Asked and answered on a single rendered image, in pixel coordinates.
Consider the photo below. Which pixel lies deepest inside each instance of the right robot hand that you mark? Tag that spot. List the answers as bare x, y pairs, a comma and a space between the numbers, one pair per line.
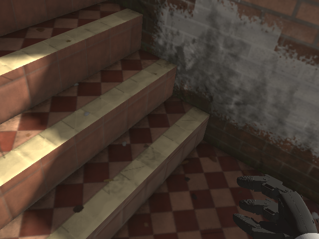
288, 219

